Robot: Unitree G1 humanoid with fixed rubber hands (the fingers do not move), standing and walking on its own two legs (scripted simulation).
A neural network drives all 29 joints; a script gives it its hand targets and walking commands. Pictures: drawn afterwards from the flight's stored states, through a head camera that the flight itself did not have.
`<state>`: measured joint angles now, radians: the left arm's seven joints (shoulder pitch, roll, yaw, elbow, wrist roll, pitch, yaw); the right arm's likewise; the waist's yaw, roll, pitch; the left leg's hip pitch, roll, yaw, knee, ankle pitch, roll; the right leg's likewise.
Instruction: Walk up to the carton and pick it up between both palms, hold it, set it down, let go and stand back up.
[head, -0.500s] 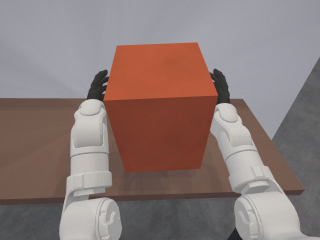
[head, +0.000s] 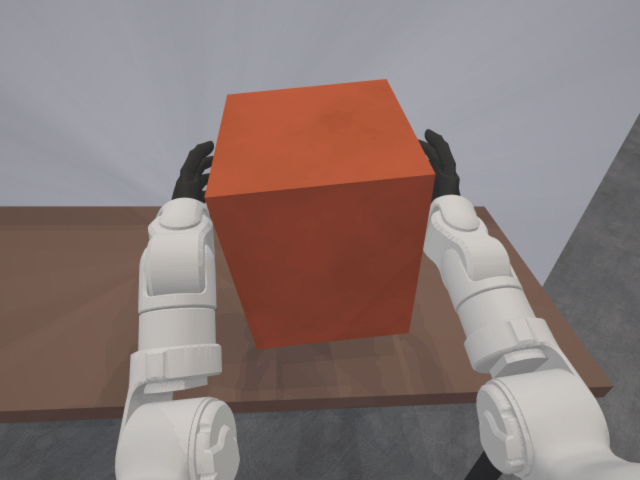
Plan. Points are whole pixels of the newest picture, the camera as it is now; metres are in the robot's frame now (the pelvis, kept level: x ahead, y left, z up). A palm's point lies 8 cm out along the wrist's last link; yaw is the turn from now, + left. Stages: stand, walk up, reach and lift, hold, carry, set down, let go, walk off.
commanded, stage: reach and lift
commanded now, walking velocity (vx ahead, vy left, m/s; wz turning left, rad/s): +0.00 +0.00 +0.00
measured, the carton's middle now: (320, 217) +0.40 -0.02 +0.19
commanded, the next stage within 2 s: hold in 0.56 s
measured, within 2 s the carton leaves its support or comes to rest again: neither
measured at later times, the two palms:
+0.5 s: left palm (193, 193) +0.37 +0.13 +0.25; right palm (453, 183) +0.37 -0.16 +0.26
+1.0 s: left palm (179, 179) +0.37 +0.14 +0.27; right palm (449, 159) +0.37 -0.15 +0.29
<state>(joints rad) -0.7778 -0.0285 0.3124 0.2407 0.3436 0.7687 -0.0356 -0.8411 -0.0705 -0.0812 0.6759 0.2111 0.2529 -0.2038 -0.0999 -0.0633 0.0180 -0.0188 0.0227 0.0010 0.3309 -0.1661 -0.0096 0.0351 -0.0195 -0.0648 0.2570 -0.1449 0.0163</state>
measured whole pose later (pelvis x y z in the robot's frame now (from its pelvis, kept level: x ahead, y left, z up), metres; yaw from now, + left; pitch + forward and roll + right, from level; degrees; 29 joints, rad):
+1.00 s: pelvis +0.00 -0.01 +0.00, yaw +0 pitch -8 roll -1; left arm -0.88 0.02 0.35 0.29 0.32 0.89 -0.06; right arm -0.98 -0.13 -0.02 0.70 0.31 0.45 -0.27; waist -0.09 -0.04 -0.06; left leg -0.04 0.03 0.00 0.35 -0.18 -0.02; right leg 0.01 -0.01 -0.06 0.27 -0.15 0.01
